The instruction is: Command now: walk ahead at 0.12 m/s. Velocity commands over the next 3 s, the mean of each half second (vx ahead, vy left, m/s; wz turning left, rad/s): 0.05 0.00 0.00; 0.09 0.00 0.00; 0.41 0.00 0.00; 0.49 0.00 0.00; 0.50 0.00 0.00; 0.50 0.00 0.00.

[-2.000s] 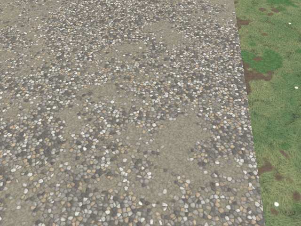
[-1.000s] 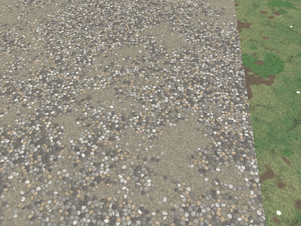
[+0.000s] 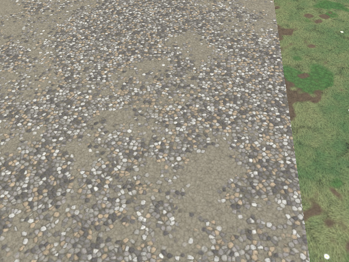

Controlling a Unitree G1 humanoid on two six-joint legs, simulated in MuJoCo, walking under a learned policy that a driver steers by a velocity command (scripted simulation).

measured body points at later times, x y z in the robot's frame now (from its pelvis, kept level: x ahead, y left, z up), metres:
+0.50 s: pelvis +0.05 +0.02 -0.01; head +0.07 +0.02 +0.44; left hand +0.02 +0.25 -0.17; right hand +0.13 -0.22 -0.16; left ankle +0.09 +0.12 -0.74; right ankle -0.05 -0.08 -0.74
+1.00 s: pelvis +0.06 +0.04 -0.01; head +0.06 +0.05 +0.44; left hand -0.03 +0.27 -0.16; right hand +0.13 -0.21 -0.15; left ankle +0.09 +0.14 -0.71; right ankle -0.06 -0.08 -0.74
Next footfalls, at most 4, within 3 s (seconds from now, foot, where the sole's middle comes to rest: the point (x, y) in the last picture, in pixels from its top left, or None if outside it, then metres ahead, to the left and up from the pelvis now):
0.18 left None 0.13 0.12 -0.77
1.64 right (211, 256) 0.53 -0.08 -0.77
2.22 left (150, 188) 0.83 0.17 -0.77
2.78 right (201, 132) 1.15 -0.07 -0.77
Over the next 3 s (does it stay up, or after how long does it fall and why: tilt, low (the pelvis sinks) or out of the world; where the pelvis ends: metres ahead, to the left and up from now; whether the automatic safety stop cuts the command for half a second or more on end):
stays up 1.08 0.01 0.01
